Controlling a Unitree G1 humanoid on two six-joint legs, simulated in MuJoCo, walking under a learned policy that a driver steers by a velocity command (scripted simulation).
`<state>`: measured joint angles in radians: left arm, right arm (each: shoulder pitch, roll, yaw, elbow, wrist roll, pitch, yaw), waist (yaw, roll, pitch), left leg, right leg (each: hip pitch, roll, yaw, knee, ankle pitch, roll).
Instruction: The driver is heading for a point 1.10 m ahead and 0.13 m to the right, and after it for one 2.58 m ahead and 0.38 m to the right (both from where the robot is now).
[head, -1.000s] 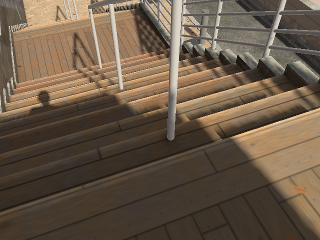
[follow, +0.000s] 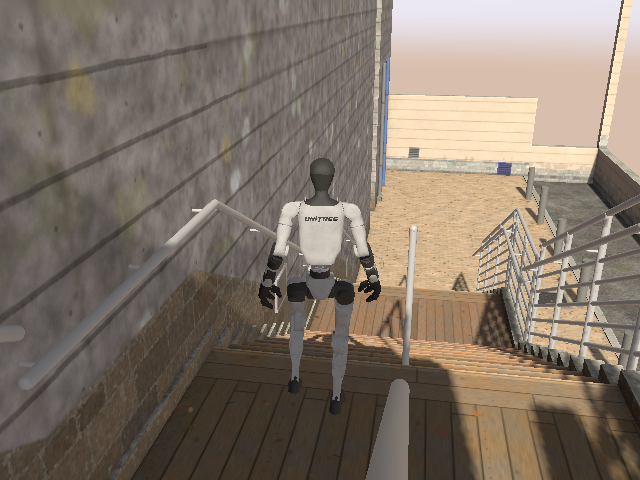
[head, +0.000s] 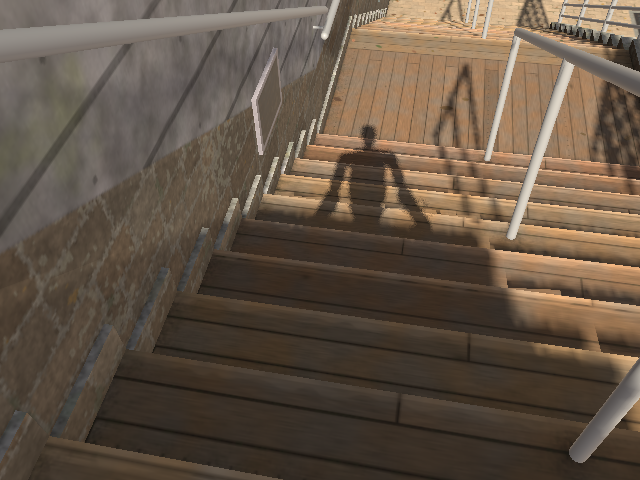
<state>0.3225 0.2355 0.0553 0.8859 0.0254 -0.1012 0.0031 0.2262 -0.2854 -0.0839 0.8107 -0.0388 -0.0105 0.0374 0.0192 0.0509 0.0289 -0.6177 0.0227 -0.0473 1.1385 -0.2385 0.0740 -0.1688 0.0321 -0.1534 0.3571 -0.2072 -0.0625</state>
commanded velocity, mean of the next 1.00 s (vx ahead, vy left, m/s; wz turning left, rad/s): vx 0.50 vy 0.00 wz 0.11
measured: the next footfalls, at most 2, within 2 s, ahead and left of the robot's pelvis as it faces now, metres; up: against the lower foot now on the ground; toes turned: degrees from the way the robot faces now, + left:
left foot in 0.26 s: +0.28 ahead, +0.11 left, +0.00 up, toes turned +7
right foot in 0.96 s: +0.64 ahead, -0.13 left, -0.16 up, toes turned +0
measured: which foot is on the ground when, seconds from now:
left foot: up 0.00-0.24, down 0.26-0.96, up 0.98-1.00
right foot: down 0.00-0.28, up 0.30-0.94, down 0.96-1.00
